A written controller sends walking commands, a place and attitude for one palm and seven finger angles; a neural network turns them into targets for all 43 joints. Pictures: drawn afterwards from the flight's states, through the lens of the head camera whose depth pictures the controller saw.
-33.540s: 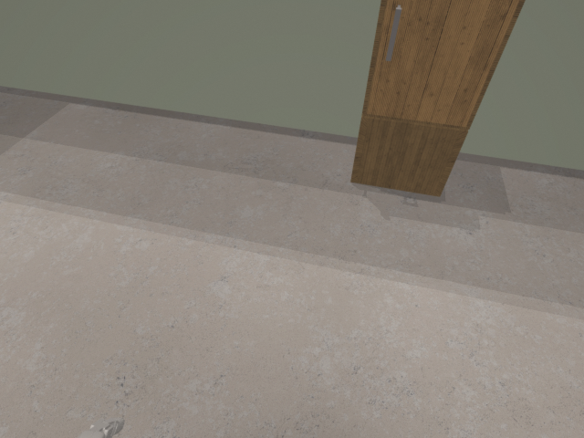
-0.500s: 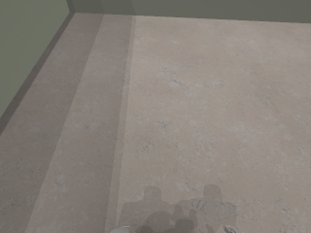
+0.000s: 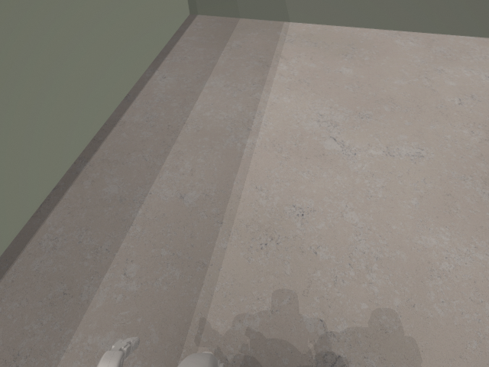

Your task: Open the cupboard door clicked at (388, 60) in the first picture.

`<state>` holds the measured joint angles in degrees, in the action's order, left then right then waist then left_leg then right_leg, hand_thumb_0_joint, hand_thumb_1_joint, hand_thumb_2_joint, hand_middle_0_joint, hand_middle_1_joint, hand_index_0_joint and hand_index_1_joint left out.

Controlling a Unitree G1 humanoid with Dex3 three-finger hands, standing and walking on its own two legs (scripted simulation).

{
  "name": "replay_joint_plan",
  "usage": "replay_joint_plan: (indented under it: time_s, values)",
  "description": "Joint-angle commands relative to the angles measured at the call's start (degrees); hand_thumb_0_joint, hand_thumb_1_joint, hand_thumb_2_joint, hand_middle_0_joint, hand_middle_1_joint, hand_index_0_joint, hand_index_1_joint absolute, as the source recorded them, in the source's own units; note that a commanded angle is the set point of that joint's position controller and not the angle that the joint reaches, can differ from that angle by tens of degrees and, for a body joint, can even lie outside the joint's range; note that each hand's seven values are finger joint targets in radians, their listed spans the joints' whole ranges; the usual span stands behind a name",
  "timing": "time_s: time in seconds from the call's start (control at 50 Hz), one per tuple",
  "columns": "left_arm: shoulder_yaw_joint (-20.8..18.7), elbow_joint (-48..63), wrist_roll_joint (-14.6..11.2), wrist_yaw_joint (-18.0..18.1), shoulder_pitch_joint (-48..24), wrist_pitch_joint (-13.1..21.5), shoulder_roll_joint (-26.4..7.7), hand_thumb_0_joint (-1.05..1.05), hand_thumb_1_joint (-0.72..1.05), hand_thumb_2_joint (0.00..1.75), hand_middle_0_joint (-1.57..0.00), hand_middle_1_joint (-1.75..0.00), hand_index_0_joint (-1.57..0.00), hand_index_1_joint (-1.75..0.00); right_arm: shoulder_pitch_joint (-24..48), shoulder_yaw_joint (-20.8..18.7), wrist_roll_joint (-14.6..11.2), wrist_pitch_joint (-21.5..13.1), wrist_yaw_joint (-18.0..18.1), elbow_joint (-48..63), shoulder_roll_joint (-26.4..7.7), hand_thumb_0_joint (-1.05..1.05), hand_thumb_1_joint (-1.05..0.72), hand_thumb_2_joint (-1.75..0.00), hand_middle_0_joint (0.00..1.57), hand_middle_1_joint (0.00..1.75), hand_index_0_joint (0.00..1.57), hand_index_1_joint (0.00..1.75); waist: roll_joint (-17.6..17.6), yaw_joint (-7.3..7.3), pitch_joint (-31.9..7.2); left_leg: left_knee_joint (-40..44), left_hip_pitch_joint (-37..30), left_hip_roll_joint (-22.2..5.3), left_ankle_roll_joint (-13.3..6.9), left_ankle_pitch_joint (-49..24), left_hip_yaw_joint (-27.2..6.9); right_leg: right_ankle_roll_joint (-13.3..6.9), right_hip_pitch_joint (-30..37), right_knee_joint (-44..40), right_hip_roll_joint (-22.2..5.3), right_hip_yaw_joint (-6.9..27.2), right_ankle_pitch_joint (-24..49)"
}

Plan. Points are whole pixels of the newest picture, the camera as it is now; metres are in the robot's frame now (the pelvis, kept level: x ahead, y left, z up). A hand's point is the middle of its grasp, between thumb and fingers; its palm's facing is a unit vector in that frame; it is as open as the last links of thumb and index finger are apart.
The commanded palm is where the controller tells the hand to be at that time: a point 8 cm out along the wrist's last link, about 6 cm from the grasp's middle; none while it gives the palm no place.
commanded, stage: turn to face it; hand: left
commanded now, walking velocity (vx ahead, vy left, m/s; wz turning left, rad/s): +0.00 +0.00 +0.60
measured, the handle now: out of the picture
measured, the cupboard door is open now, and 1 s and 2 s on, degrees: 43 43 43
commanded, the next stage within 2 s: none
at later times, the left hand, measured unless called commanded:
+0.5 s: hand out of the picture +0.03 +0.23 -0.17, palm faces +0.35 -0.89 -0.28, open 7.4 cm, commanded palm none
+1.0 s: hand out of the picture -0.02 +0.17 -0.19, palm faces +0.62 -0.76 -0.20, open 7.4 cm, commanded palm none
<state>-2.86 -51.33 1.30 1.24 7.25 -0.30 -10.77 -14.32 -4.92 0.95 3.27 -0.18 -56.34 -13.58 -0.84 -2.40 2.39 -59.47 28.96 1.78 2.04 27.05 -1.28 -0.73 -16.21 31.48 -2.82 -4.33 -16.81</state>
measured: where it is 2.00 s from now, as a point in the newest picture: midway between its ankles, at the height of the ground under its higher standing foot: outside the picture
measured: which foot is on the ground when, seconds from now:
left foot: up 0.00-0.26, down 0.28-0.60, up 0.62-0.94, down 0.96-1.00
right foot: down 0.00-0.28, up 0.30-0.58, down 0.60-0.96, up 0.98-1.00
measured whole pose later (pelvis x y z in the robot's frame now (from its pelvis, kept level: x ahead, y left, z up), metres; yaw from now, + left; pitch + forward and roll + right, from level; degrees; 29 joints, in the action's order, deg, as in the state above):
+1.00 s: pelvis +0.06 -0.02 -0.01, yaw +38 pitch +1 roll +1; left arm -3.3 -51.4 1.0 0.4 12.0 -2.4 -13.2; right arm -6.7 -3.4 0.9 2.1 -1.6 -51.3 -13.0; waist 4.1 0.2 6.3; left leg -35.4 17.5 0.2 -1.1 17.5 4.4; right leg 3.6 -20.3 47.6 -9.2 -9.4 -28.6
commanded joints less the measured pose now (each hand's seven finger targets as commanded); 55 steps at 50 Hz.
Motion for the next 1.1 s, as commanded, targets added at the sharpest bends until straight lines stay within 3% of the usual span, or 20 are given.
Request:
replay_joint_plan:
  time_s: [0.0, 0.14, 0.22, 0.24, 0.26, 0.28, 0.36, 0.48, 0.54, 0.56, 0.58, 0.6, 0.62, 0.66, 0.72, 0.82, 0.9, 0.94, 0.96, 1.08]
  values:
    - [-1.6, 3.3, -0.2, 0.8, 2.6, 1.1, -8.6, 0.0, 0.9, 0.9, -0.2, -0.3, -0.2, -0.3, 2.4, -0.2, 0.0, -0.4, -0.8, 5.4, -2.6, 0.0, -0.9, -0.9, 0.2, 0.3, 0.2, 0.3, 12.2, 1.27, -2.0, -7.4, 5.7, -4.5, 2.0, -2.1, 2.8, -5.7, 7.5, -12.1, -15.6, 4.2, 28.2]
    - [-2.7, 1.6, 0.5, 0.6, 8.4, 1.1, -12.9, 0.0, 0.9, 0.9, -0.2, -0.3, -0.2, -0.3, 8.5, 1.1, -0.4, -1.1, -1.4, 8.2, -2.1, 0.0, -0.9, -0.9, 0.2, 0.3, 0.2, 0.3, 13.2, 4.63, -5.1, 16.5, -2.0, -2.8, 1.3, -1.4, 8.5, -5.2, 16.3, -4.6, -17.1, 0.0, 43.0]
    - [-3.0, 2.6, -0.5, 0.0, 5.8, 0.7, -13.7, 0.0, 0.9, 0.9, -0.2, -0.3, -0.2, -0.3, 1.1, 0.0, 0.1, -1.6, -1.1, 7.2, -6.6, 0.0, -0.9, -0.9, 0.2, 0.3, 0.2, 0.3, 8.3, -0.58, -9.1, 32.7, -21.0, -2.9, -0.9, -19.0, 8.3, -0.1, 6.4, 7.9, -15.7, -5.3, 32.7]
    - [-2.5, 4.1, -0.7, -0.4, 5.5, 0.4, -10.7, 0.0, 0.9, 0.9, -0.2, -0.3, -0.2, -0.3, -1.9, -1.5, 0.5, -1.9, -0.9, 7.0, -12.3, 0.0, -0.9, -0.9, 0.2, 0.3, 0.2, 0.3, -5.6, -2.27, -11.7, 34.8, -31.4, -14.4, -5.7, -32.2, -6.6, 3.4, -6.7, 19.5, -9.9, -7.2, 9.7]
    - [-1.3, 6.7, -0.9, -0.3, 2.1, -0.1, -7.5, 0.0, 0.9, 0.9, -0.2, -0.3, -0.2, -0.3, -5.7, -2.8, 0.4, -1.8, -0.3, 6.7, -17.8, 0.0, -0.9, -0.9, 0.2, 0.3, 0.2, 0.3, -18.2, -4.6, -11.8, 37.1, -32.8, -27.3, -15.0, -55.1, -24.3, 6.3, -18.0, 32.1, -3.2, -4.0, -22.8]
    - [-1.6, 7.4, -0.3, 0.1, 0.4, -0.9, -9.6, 0.0, 0.9, 0.9, -0.2, -0.3, -0.2, -0.3, -5.9, -2.5, 0.3, -1.5, 0.0, 5.7, -17.4, 0.0, -0.9, -0.9, 0.2, 0.3, 0.2, 0.3, -9.8, -3.88, -11.2, 36.6, -30.4, -28.5, -17.6, -48.8, -21.2, 5.1, -19.0, 36.4, -4.3, 3.2, -21.7]
    - [-2.2, 4.1, 0.0, -0.7, 2.2, -1.6, -9.2, 0.0, 0.9, 0.9, -0.2, -0.3, -0.2, -0.3, 5.0, -0.9, 0.4, -2.3, 1.2, 8.6, -12.3, 0.0, -0.9, -0.9, 0.2, 0.3, 0.2, 0.3, -10.8, 1.12, -4.6, 38.8, -19.6, -16.7, -11.1, -34.8, -11.4, 5.8, -17.3, 35.1, -3.6, 4.8, -8.1]
    - [-1.8, 4.4, -0.5, -0.8, 3.5, -1.6, -8.1, 0.0, 0.9, 0.9, -0.2, -0.3, -0.2, -0.3, 6.4, -1.5, 0.7, -1.9, 0.8, 9.1, -12.9, 0.0, -0.9, -0.9, 0.2, 0.3, 0.2, 0.3, -8.2, 1.9, -5.2, 37.4, -15.5, -14.1, -10.7, -28.2, -12.4, 5.4, -6.6, 15.9, 0.3, 2.0, -8.6]
    - [-2.2, 3.3, -0.5, -0.8, 9.5, -0.7, -9.2, 0.0, 0.9, 0.9, -0.2, -0.3, -0.2, -0.3, 9.9, -1.7, 0.1, -1.3, 0.5, 10.1, -12.7, 0.0, -0.9, -0.9, 0.2, 0.3, 0.2, 0.3, -7.3, 4.95, -4.9, 32.7, -7.5, -10.9, -8.0, -22.0, -12.3, 5.0, 5.4, 0.9, 2.3, 0.2, 0.6]
    - [-2.8, 3.0, -0.1, -0.4, 12.1, 0.0, -11.5, 0.0, 0.9, 0.9, -0.2, -0.3, -0.2, -0.3, 10.4, -1.5, -0.3, -1.3, 0.4, 10.7, -10.0, 0.0, -0.9, -0.9, 0.2, 0.3, 0.2, 0.3, 0.0, 6.35, -5.4, 25.9, -2.3, -6.6, -5.0, -14.2, -9.4, 4.0, 11.5, -9.3, -2.7, 5.0, 2.3]
    - [-3.9, 3.3, 0.8, 0.2, 12.3, 0.7, -17.5, 0.0, 0.9, 0.9, -0.2, -0.3, -0.2, -0.3, 9.0, -0.9, -0.8, -1.3, 0.0, 11.8, -5.1, 0.0, -0.9, -0.9, 0.2, 0.3, 0.2, 0.3, 19.7, 6.28, -5.1, 10.2, 7.1, 2.4, -0.1, 2.9, 0.5, -2.2, 15.1, -16.9, -20.0, 24.2, 4.2]
    - [-3.6, 4.0, 0.4, 0.5, 11.5, 0.5, -18.5, 0.0, 0.9, 0.9, -0.2, -0.3, -0.2, -0.3, 10.1, -1.1, -0.4, -1.2, -0.2, 12.2, -7.2, 0.0, -0.9, -0.9, 0.2, 0.3, 0.2, 0.3, 20.6, 6.74, -5.2, -4.5, 5.7, 0.3, -0.3, 10.3, -1.4, -7.6, 8.5, -17.8, -26.6, 28.5, 8.7]
    - [-3.0, 4.9, 0.2, 0.6, 8.1, 0.5, -16.0, 0.0, 0.9, 0.9, -0.2, -0.3, -0.2, -0.3, 9.2, -1.0, -0.2, -1.0, -0.7, 12.0, -7.0, 0.0, -0.9, -0.9, 0.2, 0.3, 0.2, 0.3, 14.3, 4.44, -3.5, -10.1, 5.0, -1.8, -0.8, 6.3, -3.1, -8.7, 5.0, -16.5, -23.7, 22.0, 7.1]
    - [-2.2, 6.2, 0.1, 0.7, 2.8, 0.2, -12.2, 0.0, 0.9, 0.9, -0.2, -0.3, -0.2, -0.3, 8.0, -1.2, 0.0, 0.1, -1.1, 9.2, -6.3, 0.0, -0.9, -0.9, 0.2, 0.3, 0.2, 0.3, 15.3, 1.78, -1.8, -14.2, 3.7, -3.7, 0.5, 0.0, -0.8, -5.9, 1.8, -15.0, -17.5, 13.4, 7.7]
    - [-1.9, 6.0, 0.3, 0.7, 4.1, 0.7, -10.8, 0.0, 0.9, 0.9, -0.2, -0.3, -0.2, -0.3, 8.7, -0.2, -0.3, 0.1, -1.6, 9.0, -4.2, 0.0, -0.9, -0.9, 0.2, 0.3, 0.2, 0.3, 13.4, 2.22, -2.5, -2.9, 1.7, -3.6, 1.8, -0.7, 2.9, -5.0, 6.8, -11.8, -15.3, 4.3, 22.0]
    - [-3.2, 3.7, 0.5, 0.6, 9.1, 0.8, -13.9, 0.0, 0.9, 0.9, -0.2, -0.3, -0.2, -0.3, 10.8, 0.8, -0.7, -0.9, -1.7, 9.4, -2.3, 0.0, -0.9, -0.9, 0.2, 0.3, 0.2, 0.3, 12.3, 5.21, -6.0, 16.2, -3.8, -2.3, 1.4, 0.2, 7.3, -5.8, 14.9, -6.0, -17.8, 2.3, 33.4]
    - [-3.5, 3.6, -0.5, 0.0, 6.9, 0.4, -13.5, 0.0, 0.9, 0.9, -0.2, -0.3, -0.2, -0.3, 3.5, 0.0, -0.4, -1.8, -1.3, 7.6, -5.6, 0.0, -0.9, -0.9, 0.2, 0.3, 0.2, 0.3, 8.1, 0.94, -9.1, 35.3, -20.0, -2.7, -0.4, -16.9, 6.5, -0.1, 7.7, 5.4, -16.1, -3.7, 28.1]
    - [-1.5, 7.5, -0.8, -0.4, 2.3, -0.3, -7.1, 0.0, 0.9, 0.9, -0.2, -0.3, -0.2, -0.3, -3.3, -2.6, 0.3, -2.0, -0.4, 6.8, -15.5, 0.0, -0.9, -0.9, 0.2, 0.3, 0.2, 0.3, -17.8, -3.28, -10.3, 37.7, -33.7, -25.6, -13.1, -52.5, -22.4, 6.6, -18.4, 27.4, -4.5, -4.1, -21.0]
    - [-1.7, 8.3, -0.4, -0.1, -0.8, -1.0, -8.7, 0.0, 0.9, 0.9, -0.2, -0.3, -0.2, -0.3, -5.3, -2.4, 0.5, -1.6, 0.1, 5.4, -15.6, 0.0, -0.9, -0.9, 0.2, 0.3, 0.2, 0.3, -10.6, -3.7, -9.9, 36.3, -31.5, -27.1, -16.7, -53.2, -20.4, 5.5, -19.4, 32.8, -4.8, 2.3, -20.3]
    - [-2.0, 4.5, -0.5, -0.7, 0.9, -1.7, -8.0, 0.0, 0.9, 0.9, -0.2, -0.3, -0.2, -0.3, 2.8, -0.8, 0.4, -2.8, 1.6, 7.2, -10.8, 0.0, -0.9, -0.9, 0.2, 0.3, 0.2, 0.3, -7.2, 1.45, -5.5, 37.0, -24.1, -15.2, -11.1, -46.8, -10.9, 6.2, -16.2, 31.0, -2.5, 4.2, -7.2]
